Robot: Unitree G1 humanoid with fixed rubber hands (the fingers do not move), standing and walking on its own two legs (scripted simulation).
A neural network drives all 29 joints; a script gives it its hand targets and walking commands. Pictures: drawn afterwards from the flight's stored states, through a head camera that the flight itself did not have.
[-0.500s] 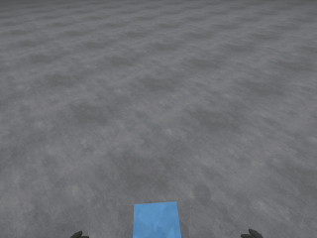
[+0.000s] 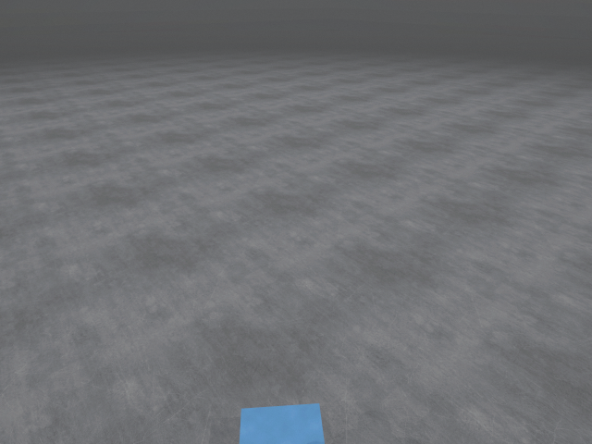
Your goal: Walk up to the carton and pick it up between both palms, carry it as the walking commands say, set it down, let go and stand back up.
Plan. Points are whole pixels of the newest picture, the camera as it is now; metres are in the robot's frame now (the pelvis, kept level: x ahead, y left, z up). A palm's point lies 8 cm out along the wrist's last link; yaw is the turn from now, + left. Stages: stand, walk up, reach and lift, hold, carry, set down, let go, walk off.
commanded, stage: stand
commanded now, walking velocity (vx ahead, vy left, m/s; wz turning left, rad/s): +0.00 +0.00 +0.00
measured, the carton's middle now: out of the picture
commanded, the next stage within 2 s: none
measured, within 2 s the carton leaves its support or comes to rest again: neither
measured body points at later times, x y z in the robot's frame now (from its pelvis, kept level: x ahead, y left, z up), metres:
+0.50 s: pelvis -0.05 +0.01 +0.00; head -0.12 +0.02 +0.44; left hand -0.02 +0.30 -0.14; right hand -0.02 -0.27 -0.13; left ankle +0.03 +0.13 -0.74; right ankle -0.03 -0.10 -0.74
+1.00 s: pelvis -0.08 +0.02 +0.00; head -0.12 +0.03 +0.45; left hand -0.06 +0.31 -0.14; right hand -0.03 -0.27 -0.13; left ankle +0.03 +0.13 -0.73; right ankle -0.03 -0.10 -0.73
